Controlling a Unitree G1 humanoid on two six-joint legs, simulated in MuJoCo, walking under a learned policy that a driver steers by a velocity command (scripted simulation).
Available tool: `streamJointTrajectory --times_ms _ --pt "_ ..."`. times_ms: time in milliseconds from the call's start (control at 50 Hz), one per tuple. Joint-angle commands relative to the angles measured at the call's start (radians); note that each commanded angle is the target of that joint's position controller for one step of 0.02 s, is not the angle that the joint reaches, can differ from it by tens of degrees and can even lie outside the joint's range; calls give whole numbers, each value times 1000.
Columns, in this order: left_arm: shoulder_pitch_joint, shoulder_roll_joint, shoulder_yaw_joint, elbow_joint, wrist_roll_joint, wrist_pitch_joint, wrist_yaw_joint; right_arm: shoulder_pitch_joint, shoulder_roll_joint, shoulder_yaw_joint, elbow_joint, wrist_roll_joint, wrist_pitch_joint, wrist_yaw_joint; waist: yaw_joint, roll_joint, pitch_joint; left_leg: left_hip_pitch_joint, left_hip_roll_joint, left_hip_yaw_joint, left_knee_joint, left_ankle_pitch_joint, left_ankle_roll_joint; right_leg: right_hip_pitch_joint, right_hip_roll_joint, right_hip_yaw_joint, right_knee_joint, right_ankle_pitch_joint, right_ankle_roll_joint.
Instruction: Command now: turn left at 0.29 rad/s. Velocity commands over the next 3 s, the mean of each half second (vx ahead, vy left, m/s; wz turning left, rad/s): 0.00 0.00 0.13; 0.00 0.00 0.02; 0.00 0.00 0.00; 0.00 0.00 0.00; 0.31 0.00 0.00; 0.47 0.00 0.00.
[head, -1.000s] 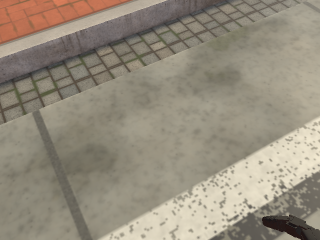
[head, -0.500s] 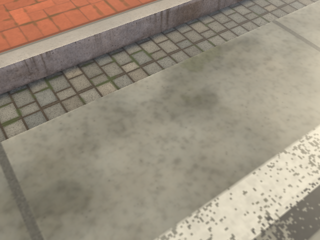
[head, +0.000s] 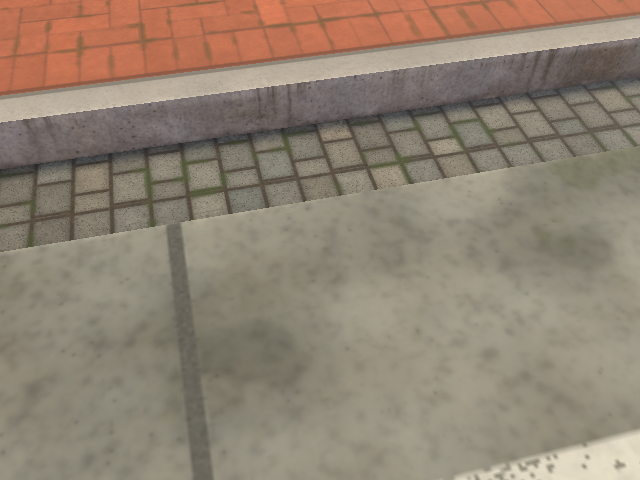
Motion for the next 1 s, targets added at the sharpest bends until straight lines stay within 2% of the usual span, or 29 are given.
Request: streamJointTrajectory --times_ms 20,40,60,80,100,120,140,180,220,280,320,340,360,380,400,420,440,480,580,780,1000 --pt "66 27 9 -68 11 3 -12 103 -170 -24 -61 -25 -43 -25 -17 213 -147 315 335 -401 -281 409 72 -207 -40 32 238 -179 -2" --pt "-26 40 3 -91 -1 24 3 105 -211 -35 -53 -10 -51 -32 -73 281 -80 124 410 -423 -231 647 213 -220 33 101 280 -328 10" --pt "-40 85 15 -80 -7 37 4 87 -148 -18 -46 -7 -54 -31 -58 175 -45 110 355 -361 -239 627 231 -206 17 142 338 -291 14" --pt "-30 84 18 -58 -14 39 -3 32 -107 0 -45 -5 -55 -32 -30 156 -16 80 298 -295 -254 562 206 -194 18 154 339 -227 12" --pt "-5 92 21 -33 -15 35 -8 -10 -97 5 -48 -10 -53 -35 -7 154 -10 78 245 -245 -260 542 175 -179 22 148 328 -171 15" --pt "17 102 27 -17 -6 35 -12 -11 -104 3 -44 -5 -56 -44 -8 173 -16 95 221 -214 -250 603 171 -172 31 134 344 -137 18" --pt "41 96 25 2 -2 34 -15 -4 -92 8 -38 -4 -58 -46 -5 156 -45 113 207 -189 -237 653 169 -150 37 134 349 -122 21" --pt "43 72 17 15 -6 35 -17 9 -78 15 -27 -3 -64 -47 -9 128 -65 121 206 -175 -233 637 171 -117 42 134 315 -109 25" --pt "17 51 8 16 -8 38 -15 11 -74 17 -17 -4 -65 -47 -22 136 -48 106 199 -179 -236 539 173 -89 46 132 227 -106 22" --pt "3 47 3 25 -9 39 -6 23 -78 15 4 -11 -62 -47 -40 152 -33 77 202 -214 -223 432 187 -32 65 124 97 -123 10" --pt "27 37 -2 41 -12 31 3 12 -77 16 16 -7 -61 -50 -22 130 -38 51 196 -231 -200 382 178 44 75 117 -44 -45 -5" --pt "48 27 -8 54 -8 21 7 -2 -72 19 20 0 -61 -53 1 101 -45 8 185 -230 -186 342 150 132 65 126 -162 92 -14" --pt "54 49 -8 59 2 7 12 7 -49 27 22 -1 -68 -55 0 62 -64 -44 169 -235 -178 283 110 222 8 198 -204 187 -23" --pt "60 86 -8 56 11 -8 16 23 -27 33 22 -5 -73 -52 -21 2 -78 -78 125 -200 -143 206 79 266 -89 296 -227 278 -40" --pt "-8 119 2 69 -12 -11 11 74 -13 31 41 -1 -65 -45 -83 -130 -28 13 42 -133 -199 116 64 101 -96 308 -204 252 -77" --pt "-40 67 -10 59 -13 -16 2 59 -46 27 68 -8 -61 -48 -57 -91 -10 65 51 -137 -203 139 57 61 -69 286 -216 185 -65" --pt "-28 57 -13 67 -11 -20 -1 47 -61 20 81 -7 -62 -49 -38 -70 6 64 59 -144 -201 164 60 60 -39 256 -216 152 -48" --pt "0 60 -12 92 -12 -22 7 47 -69 15 100 -4 -66 -47 -28 -58 2 60 73 -150 -196 210 63 84 -19 241 -218 150 -42" --pt "0 52 -12 132 -12 -23 10 64 -44 21 164 -2 -72 -53 -23 -3 6 27 73 -151 -226 180 51 119 -23 243 -220 128 -54" --pt "-1 43 -17 236 -13 -27 14 102 -45 25 293 0 -71 -61 -30 10 15 53 84 -150 -245 195 46 112 -20 247 -245 123 -62" --pt "31 13 -30 334 -13 -28 20 123 -19 39 401 1 -70 -69 -33 3 27 65 91 -140 -243 207 46 98 -13 245 -254 127 -62"
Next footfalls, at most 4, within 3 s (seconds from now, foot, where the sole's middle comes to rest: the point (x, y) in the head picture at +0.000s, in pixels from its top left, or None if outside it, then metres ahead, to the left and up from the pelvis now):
0.36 right None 0.02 -0.11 -0.77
2.30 left None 0.09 0.10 -0.77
2.76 right None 0.44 -0.02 -0.77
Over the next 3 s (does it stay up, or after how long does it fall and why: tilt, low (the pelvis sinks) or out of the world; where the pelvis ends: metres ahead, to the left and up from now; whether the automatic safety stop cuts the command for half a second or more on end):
stays up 0.41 0.02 0.01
